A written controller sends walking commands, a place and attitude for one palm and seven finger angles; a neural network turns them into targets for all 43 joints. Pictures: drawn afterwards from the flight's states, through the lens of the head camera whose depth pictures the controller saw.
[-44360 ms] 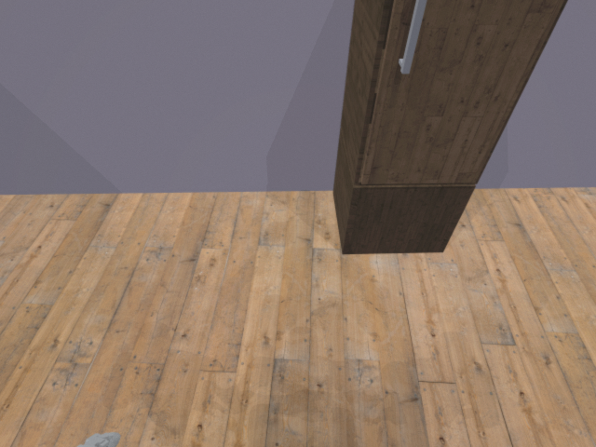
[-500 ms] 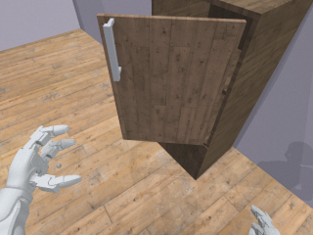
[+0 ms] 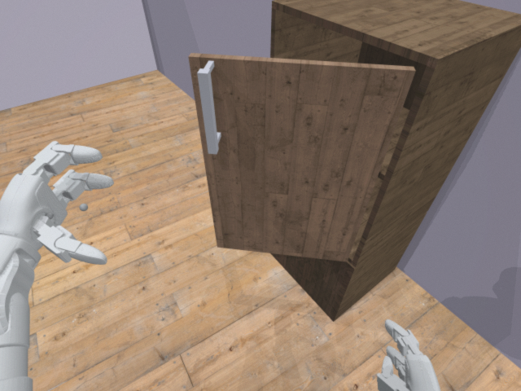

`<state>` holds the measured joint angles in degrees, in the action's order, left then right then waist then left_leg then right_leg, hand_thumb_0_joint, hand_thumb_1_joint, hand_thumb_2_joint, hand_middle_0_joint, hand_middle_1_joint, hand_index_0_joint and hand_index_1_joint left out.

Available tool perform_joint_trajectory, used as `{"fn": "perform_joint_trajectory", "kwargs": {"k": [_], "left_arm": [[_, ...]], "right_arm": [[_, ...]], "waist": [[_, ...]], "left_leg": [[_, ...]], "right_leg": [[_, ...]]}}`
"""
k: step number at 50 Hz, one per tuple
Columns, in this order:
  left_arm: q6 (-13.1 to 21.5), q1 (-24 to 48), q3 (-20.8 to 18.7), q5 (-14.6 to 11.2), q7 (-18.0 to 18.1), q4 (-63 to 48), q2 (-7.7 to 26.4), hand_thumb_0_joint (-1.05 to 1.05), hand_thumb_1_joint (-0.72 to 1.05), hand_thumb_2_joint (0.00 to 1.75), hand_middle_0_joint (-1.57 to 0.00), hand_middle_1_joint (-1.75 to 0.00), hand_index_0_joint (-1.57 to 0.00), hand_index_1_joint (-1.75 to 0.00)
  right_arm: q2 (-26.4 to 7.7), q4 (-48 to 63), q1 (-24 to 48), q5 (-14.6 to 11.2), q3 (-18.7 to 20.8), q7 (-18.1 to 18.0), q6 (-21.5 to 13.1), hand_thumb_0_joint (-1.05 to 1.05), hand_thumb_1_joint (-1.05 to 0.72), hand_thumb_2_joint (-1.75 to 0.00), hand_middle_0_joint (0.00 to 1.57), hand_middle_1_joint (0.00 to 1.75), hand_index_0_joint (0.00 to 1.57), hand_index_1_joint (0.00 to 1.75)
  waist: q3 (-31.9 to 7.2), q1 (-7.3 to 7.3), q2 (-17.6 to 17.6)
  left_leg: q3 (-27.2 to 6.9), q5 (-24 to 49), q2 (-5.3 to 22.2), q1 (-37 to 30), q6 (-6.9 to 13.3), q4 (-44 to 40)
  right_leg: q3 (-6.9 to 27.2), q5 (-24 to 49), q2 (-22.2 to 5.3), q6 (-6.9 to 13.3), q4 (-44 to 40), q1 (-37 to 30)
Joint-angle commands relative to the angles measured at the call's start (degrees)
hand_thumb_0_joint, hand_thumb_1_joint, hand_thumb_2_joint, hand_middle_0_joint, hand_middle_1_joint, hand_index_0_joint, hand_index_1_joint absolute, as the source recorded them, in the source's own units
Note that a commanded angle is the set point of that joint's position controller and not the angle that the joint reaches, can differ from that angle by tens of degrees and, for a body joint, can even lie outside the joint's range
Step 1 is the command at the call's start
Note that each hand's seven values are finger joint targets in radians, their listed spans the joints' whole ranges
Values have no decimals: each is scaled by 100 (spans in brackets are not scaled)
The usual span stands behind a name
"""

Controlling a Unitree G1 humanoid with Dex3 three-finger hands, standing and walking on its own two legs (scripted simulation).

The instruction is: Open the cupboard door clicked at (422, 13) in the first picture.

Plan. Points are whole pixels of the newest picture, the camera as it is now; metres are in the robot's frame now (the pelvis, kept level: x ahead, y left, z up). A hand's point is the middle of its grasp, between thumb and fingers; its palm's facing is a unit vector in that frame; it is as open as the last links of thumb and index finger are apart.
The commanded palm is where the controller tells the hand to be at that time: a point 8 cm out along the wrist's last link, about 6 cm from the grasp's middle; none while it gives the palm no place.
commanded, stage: raise the hand with hooked fingers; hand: left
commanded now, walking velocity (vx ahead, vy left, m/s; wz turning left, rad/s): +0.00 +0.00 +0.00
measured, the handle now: (211, 109) +0.57 +0.17 +0.16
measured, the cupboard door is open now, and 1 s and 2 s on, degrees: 46 46 46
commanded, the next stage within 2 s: move the hooked fingers beside the handle in 0.58 s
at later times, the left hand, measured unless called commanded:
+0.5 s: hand (103, 189) +0.30 +0.25 +0.19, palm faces +0.07 -1.00 -0.06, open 14.0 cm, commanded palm +0.27 +0.29 +0.19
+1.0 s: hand (135, 172) +0.34 +0.23 +0.19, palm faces +0.01 -1.00 -0.05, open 14.0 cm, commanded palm +0.32 +0.28 +0.18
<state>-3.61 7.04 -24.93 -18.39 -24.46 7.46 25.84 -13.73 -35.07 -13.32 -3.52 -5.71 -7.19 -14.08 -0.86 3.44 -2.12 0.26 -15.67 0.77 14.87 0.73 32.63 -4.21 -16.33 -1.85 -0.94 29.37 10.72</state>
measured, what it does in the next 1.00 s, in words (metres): stands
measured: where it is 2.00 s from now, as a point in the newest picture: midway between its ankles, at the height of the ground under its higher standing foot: outside the picture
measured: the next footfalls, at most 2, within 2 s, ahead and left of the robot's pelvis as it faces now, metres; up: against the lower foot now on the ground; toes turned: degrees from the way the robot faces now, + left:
none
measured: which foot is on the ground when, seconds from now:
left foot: down 0.00-1.00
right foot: down 0.00-1.00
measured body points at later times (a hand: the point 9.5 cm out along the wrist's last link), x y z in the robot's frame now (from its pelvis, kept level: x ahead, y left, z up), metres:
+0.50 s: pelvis +0.00 -0.02 +0.00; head -0.02 -0.04 +0.45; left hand +0.29 +0.31 +0.19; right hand +0.18 -0.26 -0.07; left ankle +0.02 +0.11 -0.73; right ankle -0.01 -0.13 -0.73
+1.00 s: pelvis +0.00 -0.02 +0.00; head -0.01 -0.03 +0.45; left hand +0.34 +0.28 +0.19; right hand +0.17 -0.26 -0.08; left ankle +0.02 +0.11 -0.73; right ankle -0.01 -0.13 -0.73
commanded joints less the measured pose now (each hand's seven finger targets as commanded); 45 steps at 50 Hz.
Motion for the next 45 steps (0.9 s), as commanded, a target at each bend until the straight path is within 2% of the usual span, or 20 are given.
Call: {"fn": "perform_joint_trajectory", "kwargs": {"k": [1, 5, 6, 7, 11, 12, 13, 17, 18, 21, 22, 23, 26, 27, 30, 34, 36, 39, 42, 45], "left_arm": [[32, 2025, -555, -152, -100, -343, 1639, 0, -50, 30, -30, -120, -30, -120], [-436, 2173, -415, -98, -287, -29, 1685, 0, -50, 30, -30, -120, -30, -120], [-484, 2048, -365, -113, -321, 27, 1607, 0, -50, 30, -30, -120, -30, -120], [-450, 1935, -368, -176, -359, -54, 1544, 0, -50, 30, -30, -120, -30, -120], [-130, 1954, -798, -278, -326, -642, 1880, 0, -50, 30, -30, -120, -30, -120], [-8, 1983, -961, -320, -263, -796, 2051, 0, -50, 30, -30, -120, -30, -120], [65, 2050, -1026, -293, -220, -867, 2090, 0, -50, 30, -30, -120, -30, -120], [202, 2205, -1092, -218, 2, -960, 2110, 0, -50, 30, -30, -120, -30, -120], [159, 2232, -970, -164, 0, -885, 1984, 0, -50, 30, -30, -120, -30, -120], [0, 2267, -634, -76, -18, -663, 1713, 0, -50, 30, -30, -120, -30, -120], [-50, 2285, -551, -102, -38, -619, 1650, 0, -50, 30, -30, -120, -30, -120], [-97, 2259, -498, -79, -67, -548, 1630, 0, -50, 30, -30, -120, -30, -120], [-163, 2166, -565, -113, -138, -476, 1696, 0, -50, 30, -30, -120, -30, -120], [-132, 2136, -634, -175, -152, -515, 1756, 0, -50, 30, -30, -120, -30, -120], [-83, 2113, -802, -189, -153, -513, 1863, 0, -50, 30, -30, -120, -30, -120], [-4, 2237, -731, -171, -95, -508, 1800, 0, -50, 30, -30, -120, -30, -120], [15, 2639, -472, -116, -65, -456, 1632, 0, -50, 30, -30, -120, -30, -120], [-8, 3037, -318, -41, -21, -105, 1657, 0, -50, 30, -30, -120, -30, -120], [49, 3580, -81, 40, 55, -40, 1590, 0, -50, 30, -30, -120, -30, -120], [148, 3895, -31, 137, 131, 47, 1582, 0, -50, 30, -30, -120, -30, -120]], "right_arm": [[-839, 803, 577, -118, 337, -103, -291, 0, -90, -90, 20, 30, 20, 30], [-891, 917, 594, -160, 369, -63, -226, 0, -90, -90, 20, 30, 20, 30], [-902, 950, 586, -172, 374, -35, -203, 0, -90, -90, 20, 30, 20, 30], [-889, 979, 590, -168, 387, 0, -196, 0, -90, -90, 20, 30, 20, 30], [-875, 1071, 657, -121, 436, 67, -184, 0, -90, -90, 20, 30, 20, 30], [-866, 1056, 674, -104, 423, 82, -190, 0, -90, -90, 20, 30, 20, 30], [-862, 1073, 680, -93, 431, 86, -203, 0, -90, -90, 20, 30, 20, 30], [-822, 983, 628, -82, 450, 46, -228, 0, -90, -90, 20, 30, 20, 30], [-811, 972, 642, -91, 453, 41, -237, 0, -90, -90, 20, 30, 20, 30], [-825, 942, 613, -135, 454, -16, -212, 0, -90, -90, 20, 30, 20, 30], [-823, 936, 612, -135, 445, -28, -197, 0, -90, -90, 20, 30, 20, 30], [-842, 940, 625, -146, 460, -36, -200, 0, -90, -90, 20, 30, 20, 30], [-859, 964, 632, -150, 458, -54, -178, 0, -90, -90, 20, 30, 20, 30], [-862, 962, 642, -140, 453, -42, -166, 0, -90, -90, 20, 30, 20, 30], [-850, 996, 687, -136, 453, -25, -163, 0, -90, -90, 20, 30, 20, 30], [-814, 996, 716, -136, 430, -18, -169, 0, -90, -90, 20, 30, 20, 30], [-809, 935, 692, -149, 426, -54, -178, 0, -90, -90, 20, 30, 20, 30], [-853, 829, 595, -162, 426, -109, -158, 0, -90, -90, 20, 30, 20, 30], [-857, 796, 586, -161, 408, -148, -160, 0, -90, -90, 20, 30, 20, 30], [-857, 772, 553, -134, 415, -153, -182, 0, -90, -90, 20, 30, 20, 30]], "waist": [[-619, -153, -430], [-840, -111, -293], [-830, -111, -77], [-924, -78, 39], [-1334, -17, 10], [-1279, 24, 94], [-1365, 33, -79], [-1179, 20, -278], [-1143, -28, -519], [-931, -111, -582], [-803, -127, -303], [-841, -144, -275], [-950, -123, -135], [-982, -90, 58], [-1140, -56, 101], [-975, -68, -64], [-892, -194, -152], [-736, -287, -180], [-803, -326, -283], [-1149, -342, -306]], "left_leg": [[-300, 568, -78, -629, 9, -832], [-251, 852, -123, -691, 51, -774], [-245, 879, -121, -650, 56, -753], [-221, 1046, -125, -680, 62, -718], [-146, 1243, -154, -854, 83, -633], [-131, 1305, -155, -779, 84, -625], [-104, 1360, -159, -839, 92, -651], [-20, 1349, -158, -855, 100, -665], [18, 1321, -156, -901, 101, -681], [22, 1042, -154, -853, 91, -720], [20, 982, -144, -792, 101, -715], [19, 934, -145, -806, 113, -719], [-4, 924, -154, -805, 118, -700], [-1, 1019, -155, -779, 119, -672], [9, 1059, -173, -790, 128, -636], [7, 989, -167, -758, 117, -677], [9, 860, -163, -831, 120, -668], [-27, 624, -144, -766, 115, -686], [-75, 506, -149, -785, 107, -710], [-127, 636, -145, -933, 110, -720]], "right_leg": [[-23, 608, 295, 240, -559, 353], [20, 923, 251, 239, -585, 226], [7, 960, 253, 227, -574, 232], [22, 1149, 253, 241, -549, 71], [69, 1404, 252, 210, -474, -12], [98, 1462, 249, 220, -491, -147], [100, 1537, 263, 217, -466, -138], [125, 1565, 241, 207, -504, -127], [139, 1579, 230, 199, -517, -39], [145, 1284, 221, 182, -580, 132], [170, 1249, 211, 176, -634, 100], [171, 1209, 220, 156, -628, 153], [168, 1209, 216, 143, -613, 119], [196, 1325, 208, 144, -610, -20], [192, 1424, 208, 123, -549, -11], [194, 1302, 213, 140, -566, 51], [201, 1162, 219, 129, -612, 247], [218, 822, 222, 133, -680, 408], [235, 598, 196, 163, -719, 391], [182, 744, 204, 181, -640, 338]]}}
